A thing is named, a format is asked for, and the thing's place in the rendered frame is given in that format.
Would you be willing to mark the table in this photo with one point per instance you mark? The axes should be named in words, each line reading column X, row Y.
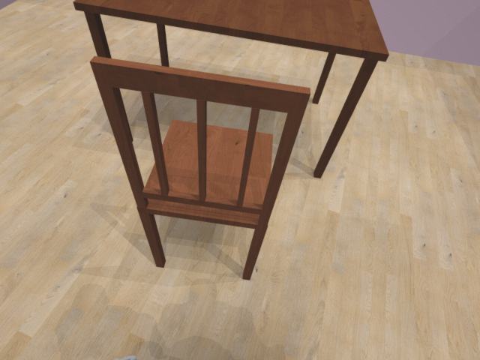
column 346, row 27

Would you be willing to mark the chair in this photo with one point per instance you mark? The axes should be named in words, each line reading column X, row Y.
column 203, row 172

